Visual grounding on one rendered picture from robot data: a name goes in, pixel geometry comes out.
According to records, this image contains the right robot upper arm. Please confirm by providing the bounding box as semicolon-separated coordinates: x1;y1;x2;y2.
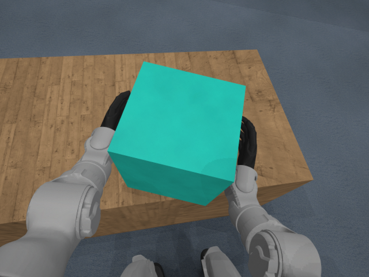
248;230;321;277

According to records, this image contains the pedestal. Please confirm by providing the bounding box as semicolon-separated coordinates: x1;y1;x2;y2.
0;50;314;247

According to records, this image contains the carton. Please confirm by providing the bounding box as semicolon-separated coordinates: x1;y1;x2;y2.
107;62;246;206

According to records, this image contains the right robot shin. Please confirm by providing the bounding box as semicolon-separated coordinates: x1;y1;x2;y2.
205;246;221;257

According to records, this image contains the robot left forearm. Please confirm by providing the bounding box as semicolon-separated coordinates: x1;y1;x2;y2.
26;127;115;230

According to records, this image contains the left robot hand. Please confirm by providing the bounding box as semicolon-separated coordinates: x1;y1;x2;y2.
100;91;131;131

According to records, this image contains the right robot hand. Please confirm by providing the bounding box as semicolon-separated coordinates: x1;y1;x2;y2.
238;116;257;169

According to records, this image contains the robot right forearm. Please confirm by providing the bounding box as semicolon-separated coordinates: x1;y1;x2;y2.
224;165;322;270

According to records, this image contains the left robot upper arm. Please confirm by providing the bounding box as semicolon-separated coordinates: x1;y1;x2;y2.
0;182;101;277

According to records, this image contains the robot right thigh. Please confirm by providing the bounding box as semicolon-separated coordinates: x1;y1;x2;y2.
201;252;241;277

